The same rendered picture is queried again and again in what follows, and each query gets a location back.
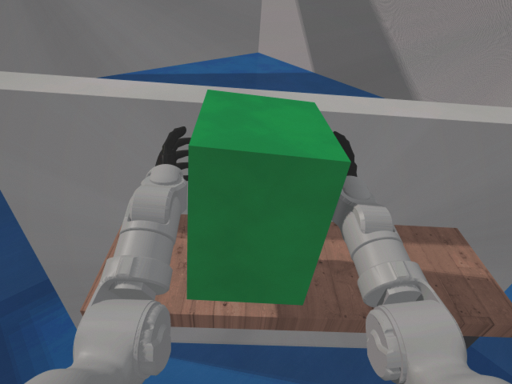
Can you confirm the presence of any robot right hand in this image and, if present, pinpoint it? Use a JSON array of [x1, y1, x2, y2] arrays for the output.
[[333, 131, 357, 177]]

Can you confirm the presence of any robot right upper arm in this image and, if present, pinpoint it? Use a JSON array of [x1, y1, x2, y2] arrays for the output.
[[366, 300, 511, 384]]

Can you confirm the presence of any robot left forearm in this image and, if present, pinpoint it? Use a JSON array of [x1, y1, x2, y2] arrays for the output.
[[73, 164, 187, 360]]

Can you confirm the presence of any robot left hand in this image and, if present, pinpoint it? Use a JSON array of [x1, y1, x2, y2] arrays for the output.
[[155, 126, 191, 181]]

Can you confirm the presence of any carton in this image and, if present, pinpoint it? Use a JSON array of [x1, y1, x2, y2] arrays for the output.
[[187, 90, 351, 306]]

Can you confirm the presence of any table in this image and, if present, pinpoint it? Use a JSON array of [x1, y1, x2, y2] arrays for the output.
[[80, 214, 512, 349]]

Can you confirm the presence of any robot left upper arm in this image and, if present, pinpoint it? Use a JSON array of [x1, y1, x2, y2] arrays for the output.
[[24, 298, 171, 384]]

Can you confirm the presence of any robot right forearm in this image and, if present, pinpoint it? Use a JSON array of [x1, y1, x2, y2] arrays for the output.
[[332, 176, 467, 362]]

